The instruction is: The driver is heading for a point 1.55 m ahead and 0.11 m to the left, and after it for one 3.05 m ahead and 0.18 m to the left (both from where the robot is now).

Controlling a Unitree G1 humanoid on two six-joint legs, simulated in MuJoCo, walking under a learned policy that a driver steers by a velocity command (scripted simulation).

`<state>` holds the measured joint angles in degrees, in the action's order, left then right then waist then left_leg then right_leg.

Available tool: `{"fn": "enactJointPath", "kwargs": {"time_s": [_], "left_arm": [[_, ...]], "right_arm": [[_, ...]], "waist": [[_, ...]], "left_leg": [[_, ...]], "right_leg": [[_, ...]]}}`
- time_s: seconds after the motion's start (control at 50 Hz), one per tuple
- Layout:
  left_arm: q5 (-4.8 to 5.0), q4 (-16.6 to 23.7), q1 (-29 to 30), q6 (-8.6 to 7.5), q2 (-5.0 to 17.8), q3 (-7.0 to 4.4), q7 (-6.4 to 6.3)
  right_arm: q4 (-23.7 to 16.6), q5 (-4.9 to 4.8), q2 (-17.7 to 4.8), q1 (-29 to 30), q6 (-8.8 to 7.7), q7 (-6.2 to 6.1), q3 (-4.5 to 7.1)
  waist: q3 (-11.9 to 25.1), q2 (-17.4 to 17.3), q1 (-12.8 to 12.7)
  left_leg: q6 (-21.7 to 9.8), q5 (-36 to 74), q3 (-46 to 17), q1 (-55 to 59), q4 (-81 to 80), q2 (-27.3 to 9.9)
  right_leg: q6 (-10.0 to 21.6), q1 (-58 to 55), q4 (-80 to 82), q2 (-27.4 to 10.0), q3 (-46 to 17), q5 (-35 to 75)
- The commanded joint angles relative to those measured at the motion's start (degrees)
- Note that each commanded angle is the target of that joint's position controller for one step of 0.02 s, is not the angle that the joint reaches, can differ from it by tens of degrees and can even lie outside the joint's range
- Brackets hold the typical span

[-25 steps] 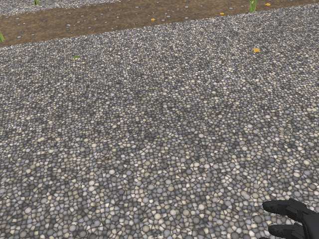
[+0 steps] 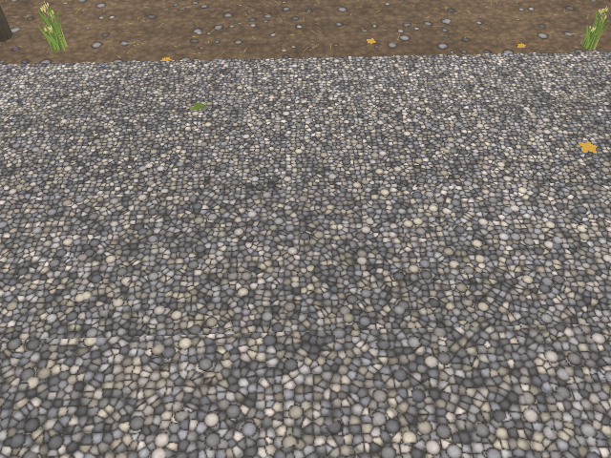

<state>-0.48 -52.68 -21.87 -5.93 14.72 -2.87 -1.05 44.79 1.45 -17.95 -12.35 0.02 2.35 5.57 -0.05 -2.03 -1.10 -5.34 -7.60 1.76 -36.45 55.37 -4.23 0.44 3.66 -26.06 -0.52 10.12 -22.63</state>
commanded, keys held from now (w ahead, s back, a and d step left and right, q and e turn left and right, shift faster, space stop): w+q+shift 0.16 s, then w+shift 0.18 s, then w+e+shift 0.44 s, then w+shift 0.22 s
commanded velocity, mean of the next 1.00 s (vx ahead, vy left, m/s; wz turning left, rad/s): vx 1.00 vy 0.00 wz -0.01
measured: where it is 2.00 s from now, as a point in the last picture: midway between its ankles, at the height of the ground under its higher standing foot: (311, 208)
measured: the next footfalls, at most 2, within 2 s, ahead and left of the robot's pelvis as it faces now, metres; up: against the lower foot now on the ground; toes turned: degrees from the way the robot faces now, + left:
left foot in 0.26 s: +0.38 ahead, +0.09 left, -0.17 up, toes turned +20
right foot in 0.62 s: +0.80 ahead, +0.01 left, -0.17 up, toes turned +5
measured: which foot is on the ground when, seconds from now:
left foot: up 0.00-0.24, down 0.26-0.64, up 0.66-1.00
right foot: down 0.00-0.24, up 0.26-0.60, down 0.62-1.00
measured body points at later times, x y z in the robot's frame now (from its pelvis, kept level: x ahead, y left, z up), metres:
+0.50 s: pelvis +0.45 +0.06 -0.19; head +0.48 +0.04 +0.26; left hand +0.54 +0.31 -0.30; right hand +0.46 -0.20 -0.35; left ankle +0.34 +0.08 -0.90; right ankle +0.65 -0.06 -0.85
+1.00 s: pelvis +0.94 +0.06 -0.18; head +0.95 +0.05 +0.27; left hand +0.88 +0.35 -0.30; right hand +1.16 -0.19 -0.26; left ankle +1.18 +0.24 -0.85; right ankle +0.76 +0.01 -0.90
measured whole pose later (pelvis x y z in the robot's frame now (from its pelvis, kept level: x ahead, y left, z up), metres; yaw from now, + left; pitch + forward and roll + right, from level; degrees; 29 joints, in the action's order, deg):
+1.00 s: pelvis +0.94 +0.06 -0.18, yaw -5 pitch +1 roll +1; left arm -0.3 -53.4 -30.1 -5.6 16.5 -3.8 -0.3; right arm 43.0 2.7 -16.7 -0.1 -2.9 3.1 2.9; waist -0.2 -0.8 -6.8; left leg -1.6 18.3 -2.5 -41.1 36.2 -6.1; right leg 8.3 -2.6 -26.0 8.3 -9.8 -28.1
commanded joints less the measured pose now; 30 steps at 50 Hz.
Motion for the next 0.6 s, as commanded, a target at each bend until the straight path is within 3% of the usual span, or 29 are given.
{"fn": "enactJointPath", "kwargs": {"time_s": [0.02, 0.04, 0.06, 0.08, 0.1, 0.12, 0.14, 0.16, 0.18, 0.2, 0.22, 0.24, 0.26, 0.28, 0.3, 0.32, 0.34, 0.36, 0.38, 0.4, 0.42, 0.44, 0.46, 0.5, 0.52, 0.54, 0.56, 0.58, 0.6], "left_arm": [[-0.8, 2.9, 4.0, -2.07, 7.5, -1.73, -0.58], [-0.39, 0.2, -2.0, -2.96, 2.3, -0.76, -0.91], [-1.01, -0.9, -5.1, -3.36, 2.1, -0.55, -1.21], [-1.76, -1.7, -7.1, -3.55, 3.4, -0.86, -1.3], [-2.46, -1.9, -5.2, -3.64, 3.3, -0.71, -1.92], [-2.8, -1.6, -2.7, -3.64, 3.8, -0.43, -2.39], [-2.11, -1.2, -1.8, -3.83, 3.8, -0.18, -2.77], [-1.53, -1.1, -1.6, -3.59, 4.5, 0.14, -2.9], [-1.01, -1.3, -2.4, -3.29, 5.8, 0.12, -2.82], [-0.2, -1.7, -4.0, -2.43, 7.4, 0.15, -2.47], [-0.14, -3.1, -5.8, -0.95, 7.1, 0.32, -2.63], [-0.27, -3.3, -5.6, 0.21, 7.6, 0.09, -2.49], [-0.02, -2.8, 0.6, 1.65, 7.5, -0.87, -2.45], [-0.62, 1.6, 2.5, 1.14, 3.3, 0.0, -2.59], [1.76, 5.3, -3.1, -0.52, 1.9, 1.17, -2.1], [-0.19, 4.9, 0.8, -0.43, 4.7, 1.07, -1.98], [-2.55, 4.0, 1.7, 0.5, 4.8, 1.04, -1.85], [-3.1, 4.8, 0.6, 1.44, 3.9, 1.44, -1.11], [-4.04, 5.3, 5.6, 1.99, 5.1, 0.97, -0.65], [-1.51, 7.9, 11.4, 3.35, 2.9, 1.54, 0.47], [-0.75, 8.1, 11.8, 3.92, 1.4, 2.01, 1.19], [-0.87, 7.9, 10.8, 3.75, 1.4, 1.87, 1.69], [-0.83, 6.6, 8.5, 3.55, 0.5, 1.83, 2.11], [0.13, 5.6, 9.6, 3.64, 1.0, 1.4, 2.79], [0.0, 6.6, 12.9, 3.52, 2.0, 1.1, 2.89], [-0.13, 8.0, 18.9, 3.26, 3.5, 0.54, 3.16], [-0.46, 9.1, 20.4, 2.9, 3.4, 0.32, 3.28], [-0.92, 7.7, 16.6, 3.12, 4.1, -0.2, 3.44], [-0.33, 5.1, 7.5, 3.18, 4.8, -1.02, 3.62]], "right_arm": [[-2.1, 0.68, -0.1, -5.5, 0.96, 2.32, -0.18], [-3.2, 0.54, -0.1, 0.6, 0.29, 2.68, 0.22], [-4.4, 0.51, 0.1, 4.7, -0.32, 2.76, 0.06], [-5.4, 1.18, -0.1, 8.6, -0.92, 3.05, -0.05], [-6.5, 1.03, 0.2, 11.3, -1.56, 3.8, -0.5], [-5.0, 0.6, 1.4, 10.8, -2.12, 4.71, -1.29], [-4.1, 0.89, 1.8, 9.7, -2.53, 5.29, -1.57], [-2.2, 1.01, 0.9, 6.7, -2.24, 5.05, -1.42], [-0.1, 1.6, -0.3, 2.9, -1.85, 3.99, -1.25], [1.7, 2.83, -1.1, -2.5, -1.77, 2.51, -1.1], [5.5, 2.83, -1.5, -10.1, -1.35, 0.67, -0.97], [8.9, 2.61, -3.9, -19.1, -1.26, -0.8, 0.21], [10.7, 3.51, -7.7, -24.9, -1.74, -1.57, 1.59], [11.4, 2.82, -15.4, -25.6, -1.79, -1.83, 2.68], [10.1, 1.53, -16.3, -25.1, -2.39, -2.29, 2.11], [10.7, 0.09, -12.1, -24.3, -1.69, -2.32, 1.51], [10.7, -0.32, -9.2, -20.3, -1.41, -2.76, 0.8], [10.0, 0.99, -12.3, -16.7, -1.56, -3.62, 1.8], [9.8, -0.05, -6.0, -17.1, -3.15, -3.28, -0.09], [8.7, -0.17, -4.4, -9.5, -4.35, -3.22, -1.27], [7.5, 1.23, -5.6, -4.3, -5.33, -3.14, -1.14], [7.0, 1.12, -5.0, -2.1, -6.81, -3.28, -1.36], [7.4, -0.05, -4.1, -2.1, -7.8, -3.1, -1.51], [7.8, -1.79, -4.5, -5.9, -8.47, -2.43, -1.33], [8.4, -1.98, -4.8, -7.6, -8.11, -2.24, -1.25], [8.7, -1.93, -5.4, -9.8, -7.38, -2.28, -1.27], [9.0, -1.15, -6.2, -10.7, -6.84, -2.35, -1.12], [9.3, -0.31, -7.2, -10.8, -5.91, -2.92, -0.94], [9.0, 0.76, -8.6, -10.4, -4.6, -3.76, -0.59]], "waist": [[1.1, 7.6, 4.6], [-2.7, 4.6, 2.1], [-4.7, 4.8, 0.2], [-7.1, 4.4, -1.0], [-9.1, -0.1, 0.5], [-8.0, -0.8, 1.0], [-8.1, -1.4, 1.9], [-7.4, -0.8, 3.2], [-6.7, -0.3, 3.9], [-4.2, 0.5, 5.5], [-0.3, 3.1, 7.5], [3.2, 1.6, 11.2], [0.2, -6.8, 18.1], [0.5, -13.3, 13.4], [14.0, -10.4, 8.6], [13.5, 5.0, 8.8], [5.4, 9.5, 5.3], [4.7, 3.4, 2.7], [0.2, 11.2, 2.6], [-8.4, 10.1, -2.1], [-13.6, 6.5, -4.4], [-13.8, 4.7, -5.8], [-11.1, 2.4, -6.8], [-8.1, 0.4, -3.8], [-9.8, 1.6, -2.0], [-12.4, 4.0, 1.2], [-12.0, 2.2, 1.6], [-8.6, 0.5, -0.2], [-2.6, -1.8, -4.4]], "left_leg": [[-2.5, 10.8, 4.5, 4.5, 6.3, -0.6], [-4.4, 22.4, -3.8, -9.8, -0.2, -4.1], [-5.4, 22.7, -2.8, -15.9, -3.9, -3.0], [-6.2, 22.8, -1.2, -18.9, -5.8, -2.8], [-5.5, 33.2, 0.2, -11.5, -16.4, -2.4], [-4.9, 40.8, 4.4, 1.5, -21.0, -0.3], [-4.4, 47.0, 6.5, 11.2, -21.9, 1.5], [-3.8, 47.3, 7.9, 16.5, -21.9, 3.3], [-3.7, 43.9, 9.9, 19.4, -22.4, 5.8], [-4.7, 40.7, 10.5, 23.7, -25.2, 6.6], [-5.6, 38.1, 10.6, 31.4, -26.2, 6.4], [-6.7, 38.4, 9.2, 40.8, -30.2, 6.4], [-12.8, 40.4, 0.1, 50.8, -41.5, 0.7], [-10.6, 60.8, -2.5, 66.6, -20.2, -5.6], [-13.9, 72.2, -16.4, 79.5, -12.5, -15.7], [-14.4, 47.5, -20.4, 71.9, -21.0, -15.3], [-14.4, 32.5, -22.2, 58.9, -26.5, -13.1], [-19.2, 6.9, -30.5, 52.8, -31.0, -19.4], [-16.5, -0.2, -29.8, 39.5, -32.8, -19.8], [-13.7, -7.1, -23.2, 16.1, -42.2, -16.4], [-12.4, -9.8, -19.0, 1.0, -45.6, -13.8], [-10.2, -5.4, -13.6, -4.6, -44.5, -10.6], [-8.2, -2.1, -8.2, -4.5, -42.1, -8.1], [-6.0, 4.6, -2.9, 6.6, -44.3, -7.4], [-5.6, 10.1, -1.4, 14.0, -44.4, -7.8], [-4.4, 19.8, 0.9, 22.3, -46.3, -7.3], [-3.4, 30.8, 2.6, 29.0, -44.3, -7.7], [-1.7, 48.1, 6.4, 34.0, -38.0, -7.5], [-0.8, 58.9, 8.5, 37.6, -25.5, -7.6]], "right_leg": [[6.9, 1.0, 7.5, -14.3, -3.0, 39.1], [4.5, -8.5, 6.1, -14.5, -3.4, 28.2], [3.3, -14.4, 6.3, -14.8, -3.0, 24.3], [2.7, -17.0, 6.5, -15.1, -1.8, 24.1], [0.6, -9.2, 5.9, -12.6, 3.5, 16.9], [-0.2, -2.0, 4.6, -10.2, 7.3, 12.7], [0.2, 4.6, 2.5, -10.7, 8.4, 12.2], [0.3, 5.5, -1.9, -10.8, 9.1, 19.0], [0.7, 3.3, -8.8, -11.4, 9.1, 30.8], [1.7, -0.2, -21.0, -12.2, 8.5, 42.7], [2.5, -1.2, -35.0, -12.9, 6.6, 50.2], [2.5, 1.0, -51.0, -11.7, 5.2, 52.0], [1.7, 15.4, -84.5, -3.3, 4.6, 14.7], [3.0, 41.3, -98.6, 2.0, -2.6, -25.8], [3.8, 51.7, -90.4, -1.3, -15.5, -19.5], [3.5, 52.4, -82.8, -5.1, -12.6, -13.5], [3.0, 53.0, -79.7, -5.6, -10.4, -10.8], [2.3, 58.0, -81.5, -5.8, -11.6, -13.8], [1.3, 55.3, -70.6, -8.7, -16.0, -6.3], [-1.4, 43.5, -53.5, -10.5, -15.6, 0.7], [-2.5, 32.6, -43.4, -11.3, -17.1, 6.3], [-1.9, 24.4, -34.2, -11.5, -17.4, 15.7], [-0.1, 18.0, -29.7, -10.4, -14.9, 25.3], [3.9, 17.5, -25.3, -8.4, -9.7, 28.6], [6.1, 21.2, -21.8, -7.9, -8.7, 27.0], [7.6, 26.3, -16.3, -6.0, -7.0, 24.6], [9.4, 25.8, -12.8, -3.9, -5.1, 22.2], [10.1, 20.9, -15.0, 0.5, -1.9, 18.5], [11.1, 14.2, -16.6, 3.9, -0.4, 13.1]]}}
